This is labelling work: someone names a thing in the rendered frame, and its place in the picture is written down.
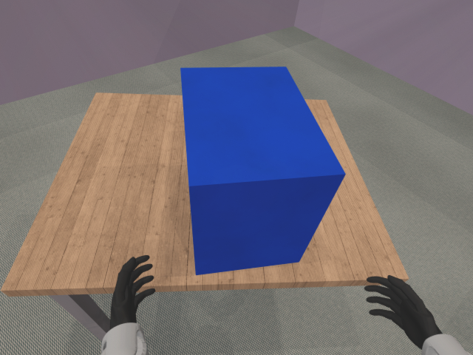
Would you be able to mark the table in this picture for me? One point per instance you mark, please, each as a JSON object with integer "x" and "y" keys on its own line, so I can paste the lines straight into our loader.
{"x": 122, "y": 191}

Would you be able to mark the robot left forearm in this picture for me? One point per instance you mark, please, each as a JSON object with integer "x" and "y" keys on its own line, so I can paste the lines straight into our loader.
{"x": 124, "y": 339}

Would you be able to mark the carton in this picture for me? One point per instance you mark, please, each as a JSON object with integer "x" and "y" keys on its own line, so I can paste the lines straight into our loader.
{"x": 261, "y": 173}

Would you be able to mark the robot left hand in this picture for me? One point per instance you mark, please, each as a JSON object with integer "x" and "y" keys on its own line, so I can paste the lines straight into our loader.
{"x": 124, "y": 302}

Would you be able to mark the robot right hand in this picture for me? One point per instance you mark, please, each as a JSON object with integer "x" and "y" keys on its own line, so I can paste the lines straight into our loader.
{"x": 410, "y": 313}

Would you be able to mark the robot right forearm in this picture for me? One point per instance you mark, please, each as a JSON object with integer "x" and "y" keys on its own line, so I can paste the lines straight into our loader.
{"x": 442, "y": 344}

